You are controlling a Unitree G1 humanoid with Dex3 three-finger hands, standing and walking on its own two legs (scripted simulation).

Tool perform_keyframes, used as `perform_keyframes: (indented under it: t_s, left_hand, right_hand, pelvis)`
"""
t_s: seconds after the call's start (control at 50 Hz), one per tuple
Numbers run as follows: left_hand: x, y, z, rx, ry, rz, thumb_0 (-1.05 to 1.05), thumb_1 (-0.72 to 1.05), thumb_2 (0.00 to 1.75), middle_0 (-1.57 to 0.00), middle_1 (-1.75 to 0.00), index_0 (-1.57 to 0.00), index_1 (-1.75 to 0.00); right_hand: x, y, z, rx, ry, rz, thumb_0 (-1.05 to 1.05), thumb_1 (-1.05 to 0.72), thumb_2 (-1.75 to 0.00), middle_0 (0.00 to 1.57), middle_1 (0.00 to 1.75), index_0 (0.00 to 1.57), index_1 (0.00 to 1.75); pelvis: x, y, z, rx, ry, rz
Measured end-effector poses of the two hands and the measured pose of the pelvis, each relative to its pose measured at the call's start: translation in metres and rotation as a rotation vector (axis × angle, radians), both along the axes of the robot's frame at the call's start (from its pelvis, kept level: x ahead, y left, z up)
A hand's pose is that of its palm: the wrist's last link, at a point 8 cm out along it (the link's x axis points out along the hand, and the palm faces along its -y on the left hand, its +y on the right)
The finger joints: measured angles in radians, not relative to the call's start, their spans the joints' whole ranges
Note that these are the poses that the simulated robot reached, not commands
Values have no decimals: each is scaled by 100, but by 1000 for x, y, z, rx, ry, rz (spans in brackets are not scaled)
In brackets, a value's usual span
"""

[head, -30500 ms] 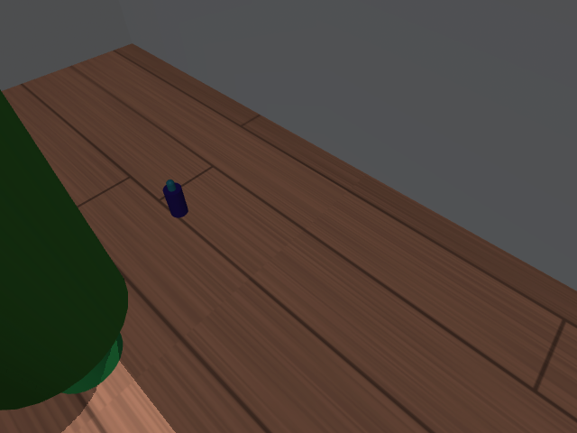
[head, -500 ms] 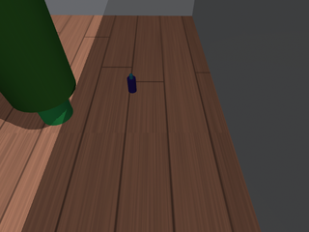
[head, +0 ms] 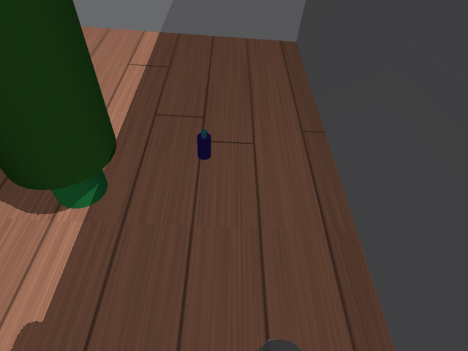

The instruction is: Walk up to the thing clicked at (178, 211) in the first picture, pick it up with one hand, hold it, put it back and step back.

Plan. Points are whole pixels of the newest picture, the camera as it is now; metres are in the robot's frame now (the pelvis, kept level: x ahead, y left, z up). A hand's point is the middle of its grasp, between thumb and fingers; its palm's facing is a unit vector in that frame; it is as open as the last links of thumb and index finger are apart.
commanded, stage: walk up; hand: left
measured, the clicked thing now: (204, 143) +1.31 +0.10 -0.67
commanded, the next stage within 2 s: none
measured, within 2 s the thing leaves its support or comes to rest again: neither
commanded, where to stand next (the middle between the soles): +0.98 -0.04 m, yaw +1 degrees
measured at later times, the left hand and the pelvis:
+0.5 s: hand (127, 268) +0.31 +0.21 -0.12, palm faces -0.01 -0.93 -0.36, open 7.4 cm; pelvis +0.24 -0.05 +0.00, yaw +0 degrees
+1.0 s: hand (136, 190) +0.54 +0.24 -0.14, palm faces -0.08 -0.94 -0.33, open 7.4 cm; pelvis +0.47 -0.03 +0.00, yaw -1 degrees
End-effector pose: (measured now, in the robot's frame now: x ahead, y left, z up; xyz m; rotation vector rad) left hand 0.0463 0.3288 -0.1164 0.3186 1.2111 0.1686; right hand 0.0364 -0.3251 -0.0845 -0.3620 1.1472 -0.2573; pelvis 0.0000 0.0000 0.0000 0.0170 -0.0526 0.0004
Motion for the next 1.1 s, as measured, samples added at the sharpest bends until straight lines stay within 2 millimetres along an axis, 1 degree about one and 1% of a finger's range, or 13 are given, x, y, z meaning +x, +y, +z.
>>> perform_keyframes:
  t_s: [0.08,0.16,0.24,0.3,0.4,0.5,0.64,0.7,0.74,0.84,0.92,1.02,1.1]
  left_hand:
    - [53,-10,9,-7,-20,-42,1,91,90,-20,-30,-20,-30]
    - [115,-24,16,8,-55,-72,1,91,90,-20,-30,-20,-30]
    - [184,-43,17,42,-130,-83,1,90,90,-20,-30,-20,-30]
    - [221,-59,22,50,-208,-74,1,91,90,-20,-30,-20,-30]
    - [245,-74,35,40,-212,-40,1,90,90,-20,-30,-20,-30]
    - [256,-70,31,33,-137,-15,1,90,90,-20,-30,-20,-30]
    - [282,-44,5,16,-44,41,1,90,90,-21,-30,-20,-30]
    - [303,-29,-14,15,4,51,1,90,90,-20,-30,-20,-30]
    - [321,-26,-18,12,36,53,1,90,90,-20,-30,-20,-30]
    - [382,-27,-11,-4,23,5,1,91,90,-20,-30,-20,-30]
    - [434,-31,-1,-11,-17,-26,1,91,90,-20,-30,-20,-30]
    - [500,-43,11,5,-54,-62,1,91,90,-20,-30,-20,-30]
    - [552,-56,14,48,-98,-76,1,91,90,-20,-30,-20,-30]
  right_hand:
    - [17,0,-6,30,24,-19,1,-90,-90,20,30,20,30]
    - [42,-10,-21,55,51,-38,1,-90,-90,20,30,20,30]
    - [81,-30,-45,68,75,-45,1,-90,-90,20,30,20,30]
    - [120,-39,-54,76,87,-31,1,-90,-90,20,30,20,30]
    - [199,-43,-40,92,17,25,1,-90,-90,20,30,20,30]
    - [267,-46,-22,81,-25,72,1,-90,-90,20,30,20,30]
    - [362,-35,-11,22,-18,125,1,-90,-90,20,30,20,30]
    - [405,-24,-12,-8,-53,139,1,-90,-90,20,30,20,30]
    - [427,-16,-8,-12,-93,135,1,-90,-90,20,30,20,30]
    - [455,-6,6,-1,-123,92,1,-90,-90,20,30,20,30]
    - [468,-9,6,7,-87,77,1,-90,-90,20,30,20,30]
    - [486,-28,-7,28,-41,43,1,-90,-90,20,30,20,30]
    - [510,-51,-31,46,-8,13,1,-90,-90,20,30,20,30]
  pelvis:
    - [35,-4,3,5,0,-5]
    - [76,-15,-3,15,2,-8]
    - [124,-34,-18,10,3,-8]
    - [151,-46,-20,-5,-9,0]
    - [193,-52,-5,-6,-9,1]
    - [238,-53,1,-26,9,4]
    - [312,-38,-9,-56,18,22]
    - [346,-26,-20,-31,16,19]
    - [363,-21,-20,-30,15,15]
    - [404,-19,-7,-20,11,-1]
    - [436,-21,-1,-13,10,-5]
    - [479,-32,-3,1,9,-11]
    - [521,-51,-16,14,11,-10]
